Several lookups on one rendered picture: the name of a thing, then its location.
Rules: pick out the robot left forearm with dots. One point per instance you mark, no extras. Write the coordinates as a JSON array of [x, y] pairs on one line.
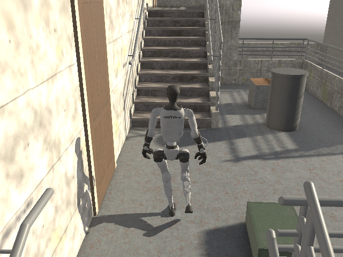
[[147, 141]]

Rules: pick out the robot right forearm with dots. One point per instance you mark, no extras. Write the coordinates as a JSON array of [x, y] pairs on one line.
[[199, 143]]

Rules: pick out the right robot hand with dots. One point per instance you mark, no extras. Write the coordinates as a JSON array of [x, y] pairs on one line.
[[203, 156]]

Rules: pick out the left robot hand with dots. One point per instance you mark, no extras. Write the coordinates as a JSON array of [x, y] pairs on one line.
[[150, 151]]

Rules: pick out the robot right thigh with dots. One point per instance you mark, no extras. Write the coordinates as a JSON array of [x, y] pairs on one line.
[[184, 162]]

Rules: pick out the robot left shin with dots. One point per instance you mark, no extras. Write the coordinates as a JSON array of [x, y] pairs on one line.
[[169, 192]]

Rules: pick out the right robot upper arm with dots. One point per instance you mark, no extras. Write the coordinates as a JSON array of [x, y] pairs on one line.
[[192, 122]]

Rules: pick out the left robot upper arm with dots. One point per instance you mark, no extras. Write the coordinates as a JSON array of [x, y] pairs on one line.
[[153, 120]]

